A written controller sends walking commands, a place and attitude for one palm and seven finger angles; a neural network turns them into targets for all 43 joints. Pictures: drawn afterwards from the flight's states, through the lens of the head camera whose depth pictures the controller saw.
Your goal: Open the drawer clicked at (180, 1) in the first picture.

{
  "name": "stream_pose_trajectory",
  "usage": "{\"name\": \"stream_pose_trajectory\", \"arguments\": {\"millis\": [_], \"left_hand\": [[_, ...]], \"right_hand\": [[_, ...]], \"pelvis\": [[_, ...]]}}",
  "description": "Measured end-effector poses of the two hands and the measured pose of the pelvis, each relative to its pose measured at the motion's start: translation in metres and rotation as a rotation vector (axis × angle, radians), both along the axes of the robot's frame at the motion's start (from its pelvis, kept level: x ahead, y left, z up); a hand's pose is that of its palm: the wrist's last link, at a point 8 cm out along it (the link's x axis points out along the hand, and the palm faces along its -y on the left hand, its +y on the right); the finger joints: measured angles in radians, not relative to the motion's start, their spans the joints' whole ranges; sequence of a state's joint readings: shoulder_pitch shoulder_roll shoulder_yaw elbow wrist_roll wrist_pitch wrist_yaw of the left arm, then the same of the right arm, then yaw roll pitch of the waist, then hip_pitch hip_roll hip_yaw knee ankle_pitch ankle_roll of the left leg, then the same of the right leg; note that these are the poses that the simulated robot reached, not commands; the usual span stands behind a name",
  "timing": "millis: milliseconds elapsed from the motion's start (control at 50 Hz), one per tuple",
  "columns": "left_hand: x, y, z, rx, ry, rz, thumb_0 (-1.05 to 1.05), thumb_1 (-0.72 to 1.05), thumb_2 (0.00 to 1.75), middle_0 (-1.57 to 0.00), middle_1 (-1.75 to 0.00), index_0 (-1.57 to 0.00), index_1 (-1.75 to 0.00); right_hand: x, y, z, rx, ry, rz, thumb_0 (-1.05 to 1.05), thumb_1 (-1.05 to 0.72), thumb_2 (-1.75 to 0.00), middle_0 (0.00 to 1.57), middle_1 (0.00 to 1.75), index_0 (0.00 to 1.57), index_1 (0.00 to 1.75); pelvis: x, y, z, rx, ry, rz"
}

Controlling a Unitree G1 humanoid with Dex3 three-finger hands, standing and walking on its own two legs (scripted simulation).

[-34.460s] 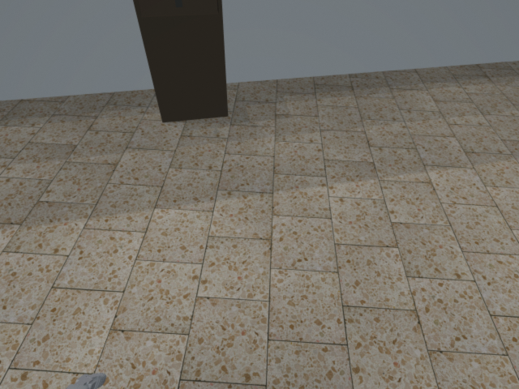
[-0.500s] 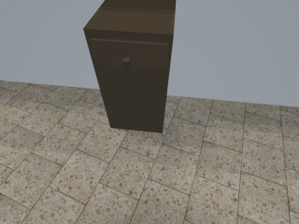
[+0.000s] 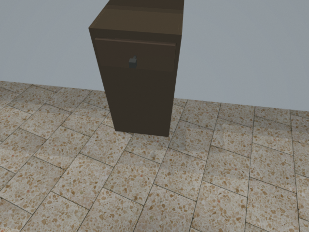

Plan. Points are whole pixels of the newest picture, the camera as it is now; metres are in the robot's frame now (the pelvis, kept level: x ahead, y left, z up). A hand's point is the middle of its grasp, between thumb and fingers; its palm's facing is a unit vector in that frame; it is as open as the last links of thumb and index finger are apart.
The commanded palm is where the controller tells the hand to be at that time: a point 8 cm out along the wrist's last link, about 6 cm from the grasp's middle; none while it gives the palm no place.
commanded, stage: look to check the result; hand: left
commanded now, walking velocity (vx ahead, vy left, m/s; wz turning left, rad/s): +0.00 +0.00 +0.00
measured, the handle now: (133, 61) +0.85 +0.14 -0.06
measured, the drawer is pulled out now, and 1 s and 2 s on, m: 0.02 0.02 0.02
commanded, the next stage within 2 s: take the last steps up to it in 0.08 s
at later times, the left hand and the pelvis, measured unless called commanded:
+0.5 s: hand out of the picture +0.06 +0.20 -0.18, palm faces -0.02 -0.97 -0.24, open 7.4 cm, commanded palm none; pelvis +0.04 +0.00 -0.01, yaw -1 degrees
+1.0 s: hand (109, 195) +0.26 +0.17 -0.19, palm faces -0.06 -0.98 -0.18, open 7.3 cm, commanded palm none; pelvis +0.18 -0.01 -0.02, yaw -4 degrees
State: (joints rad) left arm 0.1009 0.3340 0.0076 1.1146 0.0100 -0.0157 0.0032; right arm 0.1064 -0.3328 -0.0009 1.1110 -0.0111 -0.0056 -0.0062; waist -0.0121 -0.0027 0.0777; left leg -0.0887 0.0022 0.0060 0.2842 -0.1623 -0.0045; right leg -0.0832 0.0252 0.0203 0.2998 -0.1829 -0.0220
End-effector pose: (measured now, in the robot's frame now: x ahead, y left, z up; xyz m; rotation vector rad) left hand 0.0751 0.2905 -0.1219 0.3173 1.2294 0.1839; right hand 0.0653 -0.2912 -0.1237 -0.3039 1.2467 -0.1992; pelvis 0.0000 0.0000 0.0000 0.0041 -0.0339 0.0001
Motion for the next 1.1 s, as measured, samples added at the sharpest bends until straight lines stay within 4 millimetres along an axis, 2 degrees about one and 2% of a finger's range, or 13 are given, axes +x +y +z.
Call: {"name": "stream_pose_trajectory", "arguments": {"millis": [300, 400, 560, 620, 680, 720, 760, 800, 900, 980, 1060, 1100], "left_hand": [[-0.001, -0.001, -0.002, -0.003, 0.008, 0.007, 0.00, 0.91, 0.90, -0.20, -0.30, -0.20, -0.30], [-0.011, -0.017, -0.015, -0.049, 0.061, 0.020, 0.00, 0.91, 0.90, -0.20, -0.30, -0.20, -0.30], [-0.027, -0.050, -0.035, -0.125, 0.170, 0.082, 0.00, 0.91, 0.90, -0.20, -0.30, -0.20, -0.30], [-0.034, -0.055, -0.041, -0.145, 0.201, 0.128, 0.00, 0.91, 0.90, -0.20, -0.30, -0.20, -0.30], [-0.043, -0.056, -0.048, -0.167, 0.259, 0.158, 0.00, 0.91, 0.90, -0.20, -0.30, -0.20, -0.30], [-0.041, -0.055, -0.052, -0.180, 0.316, 0.154, 0.00, 0.91, 0.90, -0.20, -0.30, -0.20, -0.30], [-0.028, -0.054, -0.050, -0.182, 0.341, 0.136, 0.00, 0.91, 0.90, -0.20, -0.30, -0.20, -0.30], [-0.003, -0.053, -0.047, -0.183, 0.321, 0.119, 0.01, 0.91, 0.90, -0.20, -0.30, -0.20, -0.30], [0.087, -0.060, -0.041, -0.195, 0.169, 0.074, 0.01, 0.91, 0.90, -0.20, -0.30, -0.20, -0.30], [0.163, -0.068, -0.038, -0.167, 0.075, 0.008, 0.01, 0.93, 0.90, -0.20, -0.30, -0.20, -0.30], [0.233, -0.085, -0.043, -0.139, -0.015, -0.046, 0.01, 0.93, 0.90, -0.20, -0.30, -0.20, -0.30], [0.254, -0.093, -0.048, -0.124, -0.067, -0.041, 0.00, 0.92, 0.90, -0.20, -0.30, -0.20, -0.30]], "right_hand": [[0.002, 0.006, -0.002, 0.005, 0.003, 0.002, 0.01, -0.91, -0.90, 0.20, 0.30, 0.20, 0.30], [-0.009, 0.024, -0.015, 0.058, 0.046, -0.018, 0.01, -0.91, -0.90, 0.20, 0.30, 0.20, 0.30], [-0.026, 0.056, -0.037, 0.140, 0.173, -0.070, 0.01, -0.91, -0.90, 0.20, 0.30, 0.20, 0.30], [-0.018, 0.065, -0.037, 0.139, 0.209, -0.075, 0.01, -0.91, -0.90, 0.20, 0.30, 0.20, 0.30], [0.005, 0.072, -0.035, 0.124, 0.185, -0.083, 0.01, -0.91, -0.90, 0.20, 0.30, 0.20, 0.30], [0.019, 0.075, -0.034, 0.106, 0.129, -0.101, 0.01, -0.91, -0.90, 0.20, 0.30, 0.20, 0.30], [0.024, 0.078, -0.030, 0.100, 0.102, -0.128, 0.01, -0.91, -0.90, 0.20, 0.30, 0.20, 0.30], [0.022, 0.082, -0.025, 0.104, 0.118, -0.147, 0.01, -0.91, -0.90, 0.20, 0.30, 0.20, 0.30], [0.008, 0.093, -0.017, 0.137, 0.253, -0.174, 0.00, -0.91, -0.90, 0.20, 0.30, 0.20, 0.30], [0.001, 0.093, -0.020, 0.178, 0.347, -0.226, 0.00, -0.91, -0.90, 0.20, 0.30, 0.20, 0.30], [0.008, 0.081, -0.035, 0.212, 0.418, -0.278, 0.01, -0.91, -0.90, 0.20, 0.30, 0.20, 0.30], [0.022, 0.069, -0.046, 0.221, 0.433, -0.288, 0.01, -0.91, -0.90, 0.20, 0.30, 0.20, 0.30]], "pelvis": [[0.003, 0.002, -0.001, 0.001, 0.004, -0.002], [0.016, 0.001, -0.005, 0.007, 0.009, -0.014], [0.052, -0.002, -0.016, -0.003, 0.022, -0.007], [0.067, 0.001, -0.018, -0.011, 0.019, 0.009], [0.083, 0.007, -0.021, -0.006, 0.014, -0.005], [0.093, 0.012, -0.023, 0.000, 0.009, -0.032], [0.105, 0.014, -0.021, -0.001, 0.005, -0.043], [0.118, 0.014, -0.016, -0.005, 0.006, -0.041], [0.147, 0.006, -0.009, -0.017, 0.015, -0.042], [0.175, -0.007, -0.013, -0.016, 0.015, -0.059], [0.212, -0.030, -0.029, -0.007, 0.008, -0.064], [0.226, -0.041, -0.039, 0.008, 0.002, -0.063]]}}
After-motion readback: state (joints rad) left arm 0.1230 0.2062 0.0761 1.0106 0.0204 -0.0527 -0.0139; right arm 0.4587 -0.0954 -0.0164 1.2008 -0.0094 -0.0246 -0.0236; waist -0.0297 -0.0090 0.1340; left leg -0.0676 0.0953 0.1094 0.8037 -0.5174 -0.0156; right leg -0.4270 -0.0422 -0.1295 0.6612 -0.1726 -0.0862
